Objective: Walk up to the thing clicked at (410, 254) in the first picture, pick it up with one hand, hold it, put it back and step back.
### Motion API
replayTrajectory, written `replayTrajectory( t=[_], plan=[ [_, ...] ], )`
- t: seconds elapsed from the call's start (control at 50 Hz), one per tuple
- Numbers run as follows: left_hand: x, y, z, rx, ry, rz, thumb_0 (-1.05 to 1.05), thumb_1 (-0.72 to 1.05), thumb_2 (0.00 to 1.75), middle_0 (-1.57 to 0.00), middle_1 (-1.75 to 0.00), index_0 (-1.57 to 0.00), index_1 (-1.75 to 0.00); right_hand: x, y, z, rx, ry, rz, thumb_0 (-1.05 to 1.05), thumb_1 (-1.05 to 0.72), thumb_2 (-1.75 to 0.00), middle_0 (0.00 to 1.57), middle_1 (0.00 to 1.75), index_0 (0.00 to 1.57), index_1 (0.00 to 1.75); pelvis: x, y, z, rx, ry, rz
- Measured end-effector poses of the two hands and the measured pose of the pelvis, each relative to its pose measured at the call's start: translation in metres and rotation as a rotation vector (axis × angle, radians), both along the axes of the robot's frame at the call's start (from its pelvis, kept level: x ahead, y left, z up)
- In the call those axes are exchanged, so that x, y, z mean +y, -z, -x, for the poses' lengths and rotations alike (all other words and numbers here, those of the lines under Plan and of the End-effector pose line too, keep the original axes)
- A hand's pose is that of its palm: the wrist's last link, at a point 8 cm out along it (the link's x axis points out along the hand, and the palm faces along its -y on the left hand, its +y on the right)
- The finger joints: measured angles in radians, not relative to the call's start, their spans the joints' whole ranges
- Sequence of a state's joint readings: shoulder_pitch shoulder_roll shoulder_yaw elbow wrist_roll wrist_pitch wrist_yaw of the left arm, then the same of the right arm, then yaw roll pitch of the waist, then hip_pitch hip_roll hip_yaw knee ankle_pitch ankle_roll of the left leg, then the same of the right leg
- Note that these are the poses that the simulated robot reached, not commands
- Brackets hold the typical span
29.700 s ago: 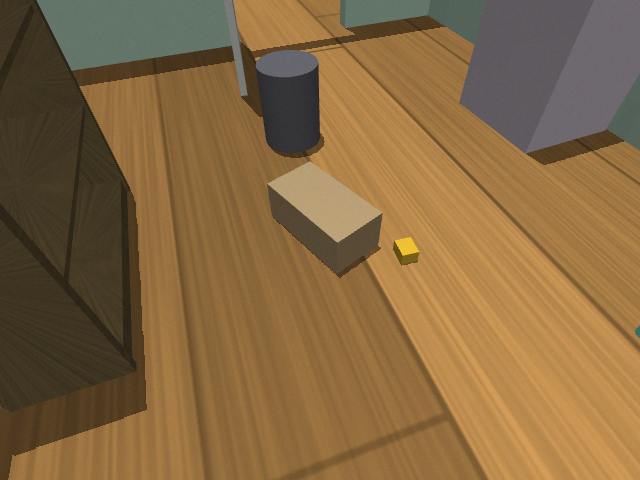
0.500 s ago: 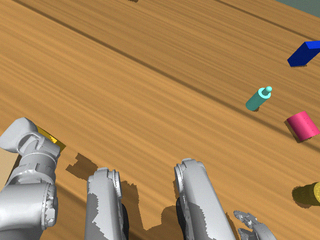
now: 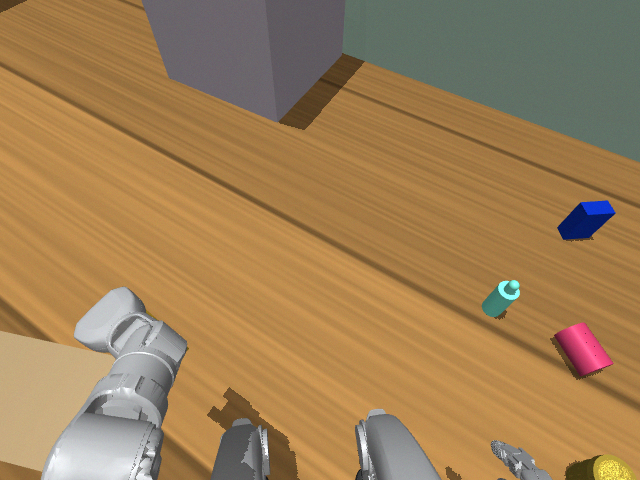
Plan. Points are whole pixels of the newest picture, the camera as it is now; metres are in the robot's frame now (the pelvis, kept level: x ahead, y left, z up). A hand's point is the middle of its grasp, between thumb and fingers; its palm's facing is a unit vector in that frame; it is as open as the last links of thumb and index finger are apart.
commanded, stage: lift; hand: left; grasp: from above
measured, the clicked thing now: (145, 344) +0.35 +0.25 -0.12
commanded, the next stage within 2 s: hold in 0.60 s
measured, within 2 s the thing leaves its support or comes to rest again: neither
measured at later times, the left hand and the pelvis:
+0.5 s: hand (121, 306) +0.36 +0.24 +0.01, palm faces -0.28 -0.37 -0.88, open 11.1 cm; pelvis +0.04 +0.00 +0.09, yaw +1 degrees
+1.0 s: hand (105, 304) +0.34 +0.24 +0.05, palm faces -0.26 -0.38 -0.89, open 11.1 cm; pelvis +0.04 +0.01 +0.12, yaw +1 degrees
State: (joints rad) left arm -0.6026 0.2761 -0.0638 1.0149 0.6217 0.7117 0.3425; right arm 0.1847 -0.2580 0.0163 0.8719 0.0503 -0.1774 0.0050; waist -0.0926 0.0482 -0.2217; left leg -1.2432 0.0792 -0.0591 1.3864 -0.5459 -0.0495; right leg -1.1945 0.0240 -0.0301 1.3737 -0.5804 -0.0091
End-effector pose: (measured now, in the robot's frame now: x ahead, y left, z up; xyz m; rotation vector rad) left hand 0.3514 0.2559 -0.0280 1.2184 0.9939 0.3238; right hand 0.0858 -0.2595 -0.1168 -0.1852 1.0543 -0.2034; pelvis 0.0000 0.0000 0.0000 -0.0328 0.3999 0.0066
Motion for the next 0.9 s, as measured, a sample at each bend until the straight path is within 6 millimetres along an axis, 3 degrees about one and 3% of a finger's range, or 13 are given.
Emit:
replayTrajectory(
  t=[0.14, 0.38, 0.5, 0.9],
  plan=[
    [-0.005, -0.034, -0.01, 0.022, -0.005, -0.011, -0.01, -0.18, 0.57, -0.63, -0.45, -0.69, -0.48, 0.002, -0.034, -0.01, 0.003, -0.004, -0.004, 0.01, -0.9, -0.9, 0.2, 0.3, 0.2, 0.3, -0.001, -0.034, -0.016, -0.041, -0.012, -0.004],
    [-0.015, -0.081, -0.011, 0.016, -0.021, -0.003, -0.02, -0.18, 0.58, -0.62, -0.48, -0.68, -0.52, 0.009, -0.073, -0.015, 0.044, -0.017, -0.031, 0.01, -0.89, -0.89, 0.2, 0.3, 0.2, 0.3, 0.002, -0.08, -0.037, -0.118, -0.015, -0.017],
    [-0.016, -0.098, -0.011, 0.023, -0.059, -0.009, -0.02, -0.18, 0.59, -0.61, -0.5, -0.67, -0.54, 0.01, -0.087, -0.018, 0.039, -0.042, -0.032, 0.01, -0.89, -0.89, 0.2, 0.3, 0.2, 0.3, 0.004, -0.092, -0.039, -0.148, -0.018, -0.02],
    [-0.012, -0.128, 0.006, 0.013, -0.091, -0.004, -0.01, -0.16, 0.54, -0.61, -0.49, -0.67, -0.54, 0.02, -0.109, -0.034, -0.015, -0.087, -0.072, 0.01, -0.89, -0.89, 0.2, 0.3, 0.2, 0.3, 0.01, -0.113, -0.038, -0.23, -0.016, -0.03]
  ],
)
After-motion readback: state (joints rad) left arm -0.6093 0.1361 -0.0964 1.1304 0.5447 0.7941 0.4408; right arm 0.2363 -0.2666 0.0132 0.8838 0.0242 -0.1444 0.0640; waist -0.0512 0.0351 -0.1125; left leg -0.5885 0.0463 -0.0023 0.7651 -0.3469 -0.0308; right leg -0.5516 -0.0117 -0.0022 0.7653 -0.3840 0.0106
